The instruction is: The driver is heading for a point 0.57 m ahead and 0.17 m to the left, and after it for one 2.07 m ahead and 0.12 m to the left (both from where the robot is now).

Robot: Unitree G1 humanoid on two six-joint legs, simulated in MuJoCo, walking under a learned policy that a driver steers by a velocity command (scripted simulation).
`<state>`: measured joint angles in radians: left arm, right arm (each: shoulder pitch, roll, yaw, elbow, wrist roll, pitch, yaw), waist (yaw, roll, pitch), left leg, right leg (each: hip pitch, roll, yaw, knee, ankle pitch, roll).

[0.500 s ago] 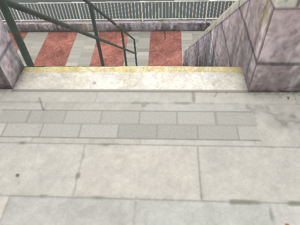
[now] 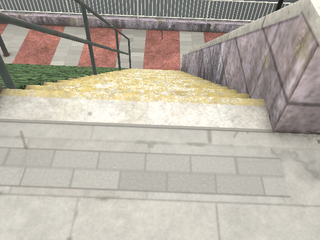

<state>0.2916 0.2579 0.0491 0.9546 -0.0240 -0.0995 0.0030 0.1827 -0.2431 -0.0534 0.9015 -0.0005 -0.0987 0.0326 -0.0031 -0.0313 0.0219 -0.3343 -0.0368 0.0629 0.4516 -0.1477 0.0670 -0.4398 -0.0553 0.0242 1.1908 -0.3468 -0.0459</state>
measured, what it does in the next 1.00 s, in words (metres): walks ahead, turning left: right foot, then left foot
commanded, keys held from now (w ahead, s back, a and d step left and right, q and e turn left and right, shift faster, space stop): w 0.30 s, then w+q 0.70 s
